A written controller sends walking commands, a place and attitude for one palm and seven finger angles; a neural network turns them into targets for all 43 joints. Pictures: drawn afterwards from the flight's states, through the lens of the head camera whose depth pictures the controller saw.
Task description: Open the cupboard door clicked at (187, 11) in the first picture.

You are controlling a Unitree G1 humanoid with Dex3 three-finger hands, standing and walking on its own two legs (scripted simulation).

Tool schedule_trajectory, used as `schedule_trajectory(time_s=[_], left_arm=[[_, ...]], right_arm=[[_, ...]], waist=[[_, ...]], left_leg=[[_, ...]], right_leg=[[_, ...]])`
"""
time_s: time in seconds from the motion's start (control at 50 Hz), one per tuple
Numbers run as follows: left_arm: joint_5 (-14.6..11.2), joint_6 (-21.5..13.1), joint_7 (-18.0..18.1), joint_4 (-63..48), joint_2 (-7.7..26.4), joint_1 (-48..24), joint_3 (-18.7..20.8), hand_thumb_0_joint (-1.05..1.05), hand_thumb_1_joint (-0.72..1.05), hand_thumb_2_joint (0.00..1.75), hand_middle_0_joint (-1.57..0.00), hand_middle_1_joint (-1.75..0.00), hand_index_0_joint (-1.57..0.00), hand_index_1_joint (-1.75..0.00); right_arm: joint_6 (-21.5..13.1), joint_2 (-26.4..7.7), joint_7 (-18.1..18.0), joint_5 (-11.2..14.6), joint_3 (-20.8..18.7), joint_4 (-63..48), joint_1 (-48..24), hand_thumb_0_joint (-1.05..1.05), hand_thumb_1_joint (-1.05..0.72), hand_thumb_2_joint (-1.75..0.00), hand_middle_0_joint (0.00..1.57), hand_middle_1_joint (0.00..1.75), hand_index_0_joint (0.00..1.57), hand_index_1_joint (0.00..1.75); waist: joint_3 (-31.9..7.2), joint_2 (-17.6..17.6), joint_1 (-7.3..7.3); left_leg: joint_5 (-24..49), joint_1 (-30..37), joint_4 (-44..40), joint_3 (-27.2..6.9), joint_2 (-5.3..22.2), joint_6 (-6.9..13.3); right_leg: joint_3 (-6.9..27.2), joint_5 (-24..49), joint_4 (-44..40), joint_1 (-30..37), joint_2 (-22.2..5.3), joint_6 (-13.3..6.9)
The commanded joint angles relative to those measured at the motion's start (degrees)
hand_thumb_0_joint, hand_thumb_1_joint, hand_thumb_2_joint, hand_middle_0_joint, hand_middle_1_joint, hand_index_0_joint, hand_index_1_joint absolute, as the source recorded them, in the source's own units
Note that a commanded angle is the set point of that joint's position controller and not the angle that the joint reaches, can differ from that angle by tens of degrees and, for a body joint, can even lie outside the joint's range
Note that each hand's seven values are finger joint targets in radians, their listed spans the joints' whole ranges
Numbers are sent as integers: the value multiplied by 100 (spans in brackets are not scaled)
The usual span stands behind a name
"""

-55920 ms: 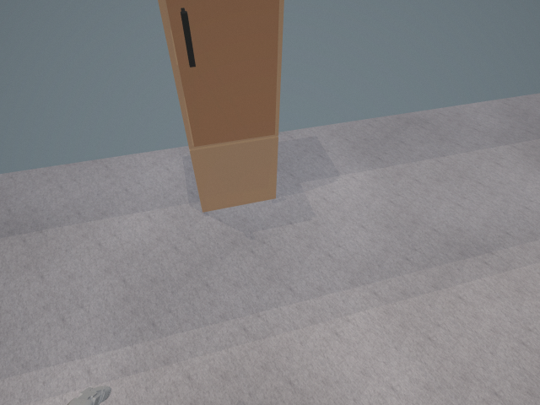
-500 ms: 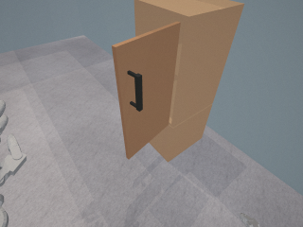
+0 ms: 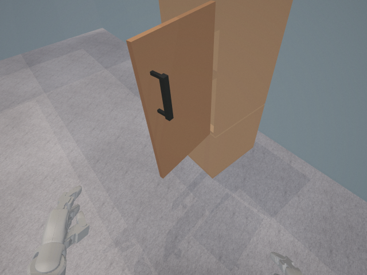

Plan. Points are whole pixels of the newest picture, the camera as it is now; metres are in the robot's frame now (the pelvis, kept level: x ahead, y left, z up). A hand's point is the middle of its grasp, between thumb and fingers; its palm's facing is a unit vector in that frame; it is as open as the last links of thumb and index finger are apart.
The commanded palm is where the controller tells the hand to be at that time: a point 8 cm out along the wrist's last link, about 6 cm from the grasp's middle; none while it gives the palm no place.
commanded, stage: let the arm hang, fingers relaxed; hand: left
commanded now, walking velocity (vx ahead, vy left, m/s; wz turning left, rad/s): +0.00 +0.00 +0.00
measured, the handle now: (162, 96) +0.57 +0.08 +0.08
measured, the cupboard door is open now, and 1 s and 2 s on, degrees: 100 100 100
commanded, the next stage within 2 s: look to check the result in 0.96 s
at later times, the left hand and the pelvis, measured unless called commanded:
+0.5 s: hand out of the picture +0.00 +0.14 -0.16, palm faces +0.08 -0.97 -0.23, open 7.3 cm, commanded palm none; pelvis +0.00 -0.04 +0.01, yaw +3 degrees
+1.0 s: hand out of the picture -0.04 +0.10 -0.16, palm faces +0.09 -0.99 -0.14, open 7.4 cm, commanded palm none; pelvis -0.01 -0.04 +0.01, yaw +2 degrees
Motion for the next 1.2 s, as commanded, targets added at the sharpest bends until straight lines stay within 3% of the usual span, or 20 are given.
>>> schedule_trajectory(time_s=[0.0, 0.02, 0.04, 0.06, 0.08, 0.1, 0.12, 0.14, 0.16, 0.2, 0.22, 0.24, 0.28, 0.3, 0.32, 0.36, 0.46, 0.54, 0.8, 1.18], left_arm=[[51, -43, -227, 1093, 62, 580, -502, 0, 90, 90, -20, -30, -20, -30], [46, -92, -205, 1508, 256, 795, -478, 0, 90, 90, -20, -30, -20, -30], [70, -166, -177, 1803, 607, 812, -457, 0, 90, 90, -20, -30, -20, -30], [54, -184, -177, 1997, 960, 597, -465, 0, 90, 90, -20, -30, -20, -30], [24, -167, -207, 2202, 943, 310, -514, 0, 90, 90, -20, -30, -20, -30], [10, -164, -201, 2434, 787, 119, -548, 0, 90, 90, -20, -30, -20, -30], [-10, -179, -168, 2698, 599, 27, -570, 0, 90, 90, -20, -30, -20, -30], [2, -210, -145, 2902, 357, 54, -527, 0, 90, 90, -20, -30, -20, -30], [30, -217, -107, 2971, 235, 152, -425, 0, 90, 90, -20, -30, -20, -30], [20, -226, -89, 3234, 149, 88, -468, 0, 90, 90, -20, -30, -20, -30], [-6, -230, -82, 3395, 104, 81, -498, 0, 90, 90, -20, -30, -20, -30], [-46, -229, -88, 3548, 45, 119, -545, 0, 90, 90, -20, -30, -20, -30], [-102, -216, -102, 3807, -175, 275, -635, 0, 90, 90, -20, -30, -20, -30], [-97, -223, -94, 3940, -205, 333, -656, 0, 90, 90, -20, -30, -20, -30], [-103, -225, -101, 4135, -114, 289, -663, 0, 90, 90, -20, -30, -20, -30], [-132, -235, -99, 4356, -64, 290, -679, 0, 90, 90, -20, -30, -20, -30], [-127, -234, -98, 4829, -77, 378, -758, 0, 90, 90, -20, -30, -20, -30], [-121, -211, -86, 5036, -136, 470, -782, 0, 90, 90, -20, -30, -20, -30], [-116, -231, -51, 5275, -367, 801, -765, 0, 90, 90, -20, -30, -20, -30], [-109, -235, -47, 5269, -426, 815, -737, 0, 90, 90, -20, -30, -20, -30]], right_arm=[[138, -828, -51, 30, -268, -282, -219, 0, -90, -90, 20, 30, 20, 30], [184, -731, -42, 83, -242, -196, -305, 0, -90, -90, 20, 30, 20, 30], [228, -383, -35, 168, -206, -138, -179, 0, -90, -90, 20, 30, 20, 30], [302, -283, -5, 185, -177, -115, -42, 0, -90, -90, 20, 30, 20, 30], [354, -324, 18, 134, -198, 49, 84, 0, -90, -90, 20, 30, 20, 30], [429, -277, 11, 123, -226, 254, 34, 0, -90, -90, 20, 30, 20, 30], [466, -274, -19, 107, -228, 408, 32, 0, -90, -90, 20, 30, 20, 30], [458, -259, -53, 89, -263, 530, 125, 0, -90, -90, 20, 30, 20, 30], [459, -166, -75, 67, -293, 585, 351, 0, -90, -90, 20, 30, 20, 30], [456, -52, -93, 97, -268, 814, 639, 0, -90, -90, 20, 30, 20, 30], [438, 11, -106, 106, -250, 943, 802, 0, -90, -90, 20, 30, 20, 30], [403, 18, -116, 118, -222, 1074, 952, 0, -90, -90, 20, 30, 20, 30], [354, -120, -175, 95, -177, 1172, 840, 0, -90, -90, 20, 30, 20, 30], [348, -140, -217, 84, -157, 1220, 797, 0, -90, -90, 20, 30, 20, 30], [321, -71, -224, 111, -146, 1339, 838, 0, -90, -90, 20, 30, 20, 30], [309, -47, -244, 140, -116, 1468, 941, 0, -90, -90, 20, 30, 20, 30], [358, -40, -228, 151, -90, 1745, 1082, 0, -90, -90, 20, 30, 20, 30], [421, 36, -215, 130, -67, 1945, 1209, 0, -90, -90, 20, 30, 20, 30], [389, 260, -244, 124, -34, 2132, 1381, 0, -90, -90, 20, 30, 20, 30], [363, 257, -238, 110, -51, 2119, 1550, 0, -90, -90, 20, 30, 20, 30]], waist=[[-487, -621, 350], [-508, -681, 462], [-429, -1352, 384], [-229, -1598, 201], [-74, -915, 98], [114, -665, 92], [392, -869, 104], [463, -569, 81], [253, -603, 61], [-93, -281, 14], [-178, -184, -26], [-233, -35, -38], [24, 333, 144], [16, 54, 211], [-104, 277, 159], [-188, 232, 165], [298, -390, 128], [830, -611, 85], [777, -204, 105], [735, -276, 96]], left_leg=[[1091, -126, -637, -993, 1239, 620], [446, -375, -360, -741, 917, 352], [-591, -639, 257, -401, 346, 25], [-1225, -523, 689, -170, 115, -135], [-1399, -219, 970, -40, 116, -154], [-1364, -43, 1318, -75, 133, -159], [-1125, -211, 1521, -163, 172, -147], [-945, -259, 1604, -201, 267, -132], [-935, -293, 1606, -189, 350, -125], [-908, 111, 965, -124, 424, -111], [-591, 428, 357, -155, 469, -90], [228, 851, -263, -331, 586, -23], [937, 691, -608, -849, 1043, 187], [852, 557, -603, -739, 1042, 176], [1007, 628, -662, -637, 903, 107], [1078, 723, -762, -495, 891, 28], [190, 731, -1036, -371, 787, 8], [-157, 751, -1057, -280, 697, 10], [-225, 691, -1122, -288, 711, 28], [-321, 567, -1189, -377, 759, 45]], right_leg=[[-193, 1067, -1426, 1158, -57, 34], [-37, 1717, -2292, 1729, -106, 17], [1050, 1706, -3206, 1795, -787, -188], [1830, 1379, -3840, 1144, -1531, -551], [1817, 831, -3972, 719, -1672, -854], [1727, 100, -4137, 302, -1430, -900], [1726, 409, -4189, 306, -1247, -908], [1606, 1032, -4132, 468, -1262, -981], [1311, 1593, -3982, 832, -1279, -976], [925, 2302, -3677, 1176, -1214, -1039], [751, 2527, -3488, 1219, -1163, -973], [502, 2499, -3274, 1046, -971, -777], [100, 2558, -3201, 1099, -447, -438], [127, 2746, -3348, 1377, -439, -371], [92, 3082, -3254, 1586, -505, -403], [69, 3303, -3225, 1834, -504, -434], [183, 2288, -3746, 1586, -517, -415], [343, 1385, -4069, 1078, -528, -394], [314, 1446, -3912, 1041, -488, -411], [226, 1556, -3734, 1051, -465, -395]])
